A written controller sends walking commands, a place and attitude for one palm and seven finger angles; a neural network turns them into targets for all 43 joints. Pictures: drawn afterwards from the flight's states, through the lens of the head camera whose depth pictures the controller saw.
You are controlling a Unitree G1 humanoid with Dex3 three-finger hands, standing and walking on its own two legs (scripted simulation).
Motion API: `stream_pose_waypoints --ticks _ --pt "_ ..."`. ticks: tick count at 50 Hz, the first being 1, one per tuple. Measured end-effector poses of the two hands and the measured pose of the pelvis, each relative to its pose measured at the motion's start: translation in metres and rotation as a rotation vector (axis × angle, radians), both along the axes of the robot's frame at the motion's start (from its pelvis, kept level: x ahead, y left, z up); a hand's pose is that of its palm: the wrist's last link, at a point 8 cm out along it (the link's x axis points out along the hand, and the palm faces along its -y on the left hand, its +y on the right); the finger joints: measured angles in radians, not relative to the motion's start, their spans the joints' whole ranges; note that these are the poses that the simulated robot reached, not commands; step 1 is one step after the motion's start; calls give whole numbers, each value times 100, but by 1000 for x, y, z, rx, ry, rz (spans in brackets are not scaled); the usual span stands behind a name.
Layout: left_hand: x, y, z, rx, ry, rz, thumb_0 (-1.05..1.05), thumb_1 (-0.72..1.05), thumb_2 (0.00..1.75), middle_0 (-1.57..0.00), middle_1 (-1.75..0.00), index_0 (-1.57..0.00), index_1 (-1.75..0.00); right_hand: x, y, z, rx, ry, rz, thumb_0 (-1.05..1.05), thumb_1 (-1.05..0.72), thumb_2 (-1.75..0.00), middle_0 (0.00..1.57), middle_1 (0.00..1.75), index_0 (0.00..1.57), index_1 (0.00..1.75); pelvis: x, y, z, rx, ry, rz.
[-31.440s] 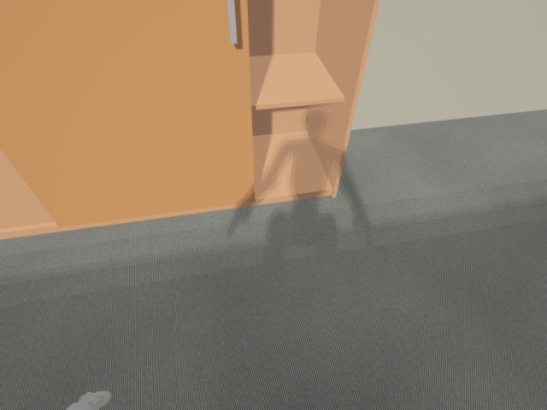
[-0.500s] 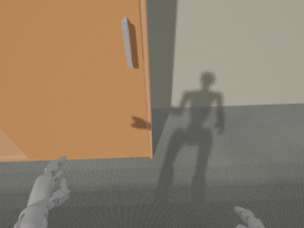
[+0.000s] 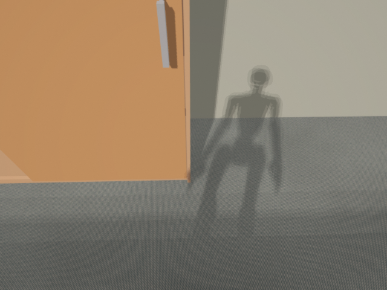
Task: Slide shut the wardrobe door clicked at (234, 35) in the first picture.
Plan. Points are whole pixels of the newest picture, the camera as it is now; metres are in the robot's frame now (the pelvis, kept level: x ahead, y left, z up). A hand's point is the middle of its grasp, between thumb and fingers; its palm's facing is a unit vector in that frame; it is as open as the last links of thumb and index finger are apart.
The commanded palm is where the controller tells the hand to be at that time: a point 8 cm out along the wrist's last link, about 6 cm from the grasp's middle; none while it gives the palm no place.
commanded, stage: let the arm hang, fingers relaxed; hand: left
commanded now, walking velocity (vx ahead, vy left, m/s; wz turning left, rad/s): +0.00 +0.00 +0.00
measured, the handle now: (164, 33) +0.75 +0.13 +0.15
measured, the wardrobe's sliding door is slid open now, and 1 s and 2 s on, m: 0.00 0.00 0.00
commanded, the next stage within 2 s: look to check the result in 0.48 s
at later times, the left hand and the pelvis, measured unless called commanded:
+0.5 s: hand out of the picture +0.07 +0.19 -0.17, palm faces -0.06 -0.97 -0.24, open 7.4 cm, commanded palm none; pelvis +0.02 -0.01 +0.01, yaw -1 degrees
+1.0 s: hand out of the picture +0.11 +0.21 -0.16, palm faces -0.06 -0.95 -0.32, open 7.4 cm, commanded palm none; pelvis +0.05 -0.02 +0.01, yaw -1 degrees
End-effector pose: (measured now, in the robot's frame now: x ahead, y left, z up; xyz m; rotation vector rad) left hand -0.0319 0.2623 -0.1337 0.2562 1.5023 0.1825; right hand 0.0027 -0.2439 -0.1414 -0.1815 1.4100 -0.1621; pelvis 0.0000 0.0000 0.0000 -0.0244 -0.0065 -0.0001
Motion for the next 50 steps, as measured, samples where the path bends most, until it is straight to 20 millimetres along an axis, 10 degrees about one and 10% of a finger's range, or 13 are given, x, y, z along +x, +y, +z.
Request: stream_pose_waypoints --ticks 20,50 --pt "92 -22 -4 -49 -181 -68 0 91 90 -20 -30 -20 -30 50 -15 10 -29 -92 4 0 -90 -90 20 30 21 30 18 -4 4 16 -2 -12" --pt "135 -9 11 33 -174 -77 0 91 90 -20 -30 -20 -30 99 -46 11 -50 -97 25 0 -90 -90 20 30 21 30 54 -21 7 27 2 -14"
